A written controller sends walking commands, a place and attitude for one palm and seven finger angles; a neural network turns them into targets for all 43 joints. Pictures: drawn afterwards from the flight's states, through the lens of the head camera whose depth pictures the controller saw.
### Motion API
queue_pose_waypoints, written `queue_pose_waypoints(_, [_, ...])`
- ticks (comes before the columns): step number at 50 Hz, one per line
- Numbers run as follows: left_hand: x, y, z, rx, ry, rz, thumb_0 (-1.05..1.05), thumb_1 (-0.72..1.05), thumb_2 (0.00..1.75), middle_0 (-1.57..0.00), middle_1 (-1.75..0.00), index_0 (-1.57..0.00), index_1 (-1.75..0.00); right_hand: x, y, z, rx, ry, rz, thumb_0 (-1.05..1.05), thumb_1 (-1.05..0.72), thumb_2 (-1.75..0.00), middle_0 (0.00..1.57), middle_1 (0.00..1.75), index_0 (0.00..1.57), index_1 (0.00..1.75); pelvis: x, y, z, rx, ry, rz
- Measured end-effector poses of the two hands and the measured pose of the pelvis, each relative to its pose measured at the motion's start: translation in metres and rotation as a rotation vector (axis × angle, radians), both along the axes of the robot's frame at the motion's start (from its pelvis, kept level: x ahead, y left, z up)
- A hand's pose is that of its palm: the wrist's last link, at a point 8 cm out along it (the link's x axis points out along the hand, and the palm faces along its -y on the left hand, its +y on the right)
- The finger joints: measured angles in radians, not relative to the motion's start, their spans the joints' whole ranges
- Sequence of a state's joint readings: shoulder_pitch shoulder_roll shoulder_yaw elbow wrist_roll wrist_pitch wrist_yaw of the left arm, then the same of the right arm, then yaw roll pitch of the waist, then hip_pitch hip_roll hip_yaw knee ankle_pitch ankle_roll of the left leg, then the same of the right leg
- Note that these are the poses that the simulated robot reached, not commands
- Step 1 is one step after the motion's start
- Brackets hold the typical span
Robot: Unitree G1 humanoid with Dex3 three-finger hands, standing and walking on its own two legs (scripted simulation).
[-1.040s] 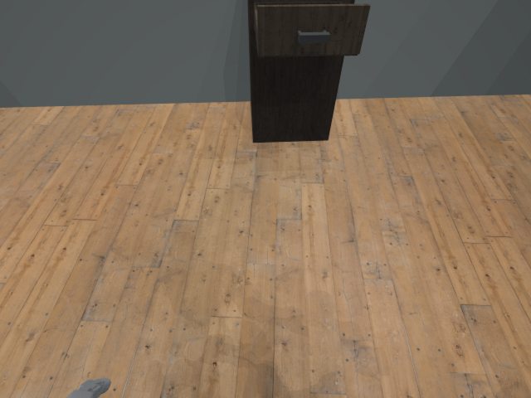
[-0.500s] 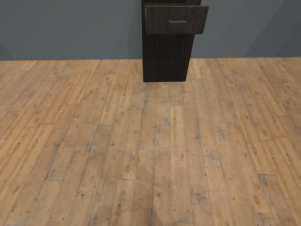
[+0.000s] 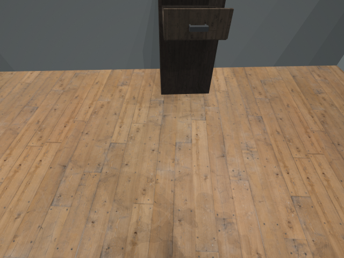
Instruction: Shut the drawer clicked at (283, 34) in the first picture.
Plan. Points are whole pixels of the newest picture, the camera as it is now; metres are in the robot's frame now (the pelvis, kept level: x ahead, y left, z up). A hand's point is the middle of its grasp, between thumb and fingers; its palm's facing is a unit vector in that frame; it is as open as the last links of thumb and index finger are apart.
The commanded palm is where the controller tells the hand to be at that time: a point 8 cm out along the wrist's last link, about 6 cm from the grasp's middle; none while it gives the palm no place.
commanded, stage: look at it before walking up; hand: left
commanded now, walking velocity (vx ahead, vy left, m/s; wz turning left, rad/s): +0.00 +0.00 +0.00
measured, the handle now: (198, 27) +1.37 -0.09 -0.03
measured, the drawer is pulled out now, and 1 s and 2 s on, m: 0.28 0.28 0.28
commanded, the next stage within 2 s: walk to a spot facing it in 0.50 s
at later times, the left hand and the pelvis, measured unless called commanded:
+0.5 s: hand out of the picture +0.08 +0.25 -0.16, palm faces -0.04 -0.94 -0.33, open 7.3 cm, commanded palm none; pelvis +0.01 +0.00 +0.00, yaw +0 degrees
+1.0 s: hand out of the picture +0.12 +0.16 -0.18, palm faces -0.14 -0.96 -0.24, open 7.3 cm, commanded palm none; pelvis +0.08 -0.04 -0.03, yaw -10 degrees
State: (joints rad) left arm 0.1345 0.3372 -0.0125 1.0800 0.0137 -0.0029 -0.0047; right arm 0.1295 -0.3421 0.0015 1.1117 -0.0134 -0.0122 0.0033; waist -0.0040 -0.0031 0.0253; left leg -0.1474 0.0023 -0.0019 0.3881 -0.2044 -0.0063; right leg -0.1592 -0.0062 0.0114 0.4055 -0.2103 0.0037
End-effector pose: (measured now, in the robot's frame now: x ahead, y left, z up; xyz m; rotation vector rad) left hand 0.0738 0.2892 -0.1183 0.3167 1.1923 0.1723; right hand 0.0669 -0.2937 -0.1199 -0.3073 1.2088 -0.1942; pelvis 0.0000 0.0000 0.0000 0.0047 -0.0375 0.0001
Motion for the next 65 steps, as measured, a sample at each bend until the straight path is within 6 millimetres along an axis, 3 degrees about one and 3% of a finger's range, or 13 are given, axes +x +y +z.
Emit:
queue_pose_waypoints(15, [-0.008, 0.004, -0.003, -0.002, 0.04, 0.006, 0.01, 0.91, 0.9, -0.21, -0.3, -0.21, -0.3, -0.001, 0.002, 0.0, -0.004, 0.023, -0.003, 0.01, -0.9, -0.9, 0.2, 0.3, 0.2, 0.3, 0.003, 0.003, 0.001, -0.001, 0.011, -0.002])
queue_pose_waypoints(34, [0.01, 0.004, -0.002, 0.006, 0.029, 0.008, 0.0, 0.91, 0.9, -0.21, -0.3, -0.21, -0.3, 0.026, 0.007, 0.0, 0.001, -0.01, 0.006, 0.01, -0.9, -0.9, 0.2, 0.3, 0.2, 0.3, 0.016, 0.004, 0.0, 0.0, 0.018, -0.013])
queue_pose_waypoints(39, [0.007, -0.011, -0.015, -0.034, 0.082, -0.005, 0.0, 0.91, 0.9, -0.2, -0.3, -0.2, -0.3, 0.02, 0.017, -0.011, 0.04, -0.013, -0.041, 0.01, -0.9, -0.9, 0.2, 0.3, 0.2, 0.3, 0.03, 0.001, -0.006, 0.007, 0.023, -0.063])
queue_pose_waypoints(43, [0.01, -0.034, -0.022, -0.063, 0.152, -0.035, 0.0, 0.91, 0.9, -0.2, -0.3, -0.2, -0.3, 0.003, 0.019, -0.024, 0.086, -0.001, -0.125, 0.01, -0.9, -0.9, 0.2, 0.3, 0.2, 0.3, 0.046, -0.009, -0.011, 0.021, 0.027, -0.129])
queue_pose_waypoints(48, [0.041, -0.072, -0.03, -0.083, 0.153, -0.082, 0.01, 0.91, 0.9, -0.21, -0.3, -0.2, -0.3, -0.027, 0.007, -0.049, 0.127, 0.1, -0.215, 0.01, -0.9, -0.9, 0.2, 0.3, 0.2, 0.3, 0.069, -0.032, -0.023, 0.015, 0.023, -0.177])
queue_pose_waypoints(51, [0.053, -0.09, -0.032, -0.088, 0.112, -0.063, 0.0, 0.91, 0.9, -0.21, -0.3, -0.21, -0.3, -0.03, -0.001, -0.053, 0.139, 0.181, -0.23, 0.01, -0.9, -0.9, 0.2, 0.3, 0.2, 0.3, 0.084, -0.045, -0.026, 0.001, 0.022, -0.176])
queue_pose_waypoints(54, [0.055, -0.105, -0.027, -0.099, 0.142, -0.054, 0.0, 0.91, 0.9, -0.21, -0.3, -0.21, -0.3, -0.005, -0.009, -0.041, 0.14, 0.161, -0.242, 0.01, -0.9, -0.9, 0.2, 0.3, 0.2, 0.3, 0.102, -0.055, -0.016, 0.01, 0.026, -0.208])
queue_pose_waypoints(59, [0.063, -0.123, -0.017, -0.118, 0.258, -0.096, 0.0, 0.91, 0.9, -0.21, -0.3, -0.21, -0.3, 0.064, -0.021, -0.022, 0.137, 0.002, -0.28, 0.01, -0.91, -0.9, 0.2, 0.3, 0.2, 0.3, 0.136, -0.061, -0.003, 0.02, 0.045, -0.268])
queue_pose_waypoints(65, [0.103, -0.124, -0.018, -0.119, 0.301, -0.11, 0.0, 0.91, 0.9, -0.21, -0.3, -0.21, -0.3, 0.152, -0.021, -0.015, 0.143, -0.12, -0.282, 0.01, -0.91, -0.9, 0.2, 0.3, 0.2, 0.3, 0.187, -0.059, -0.003, 0.006, 0.057, -0.309])
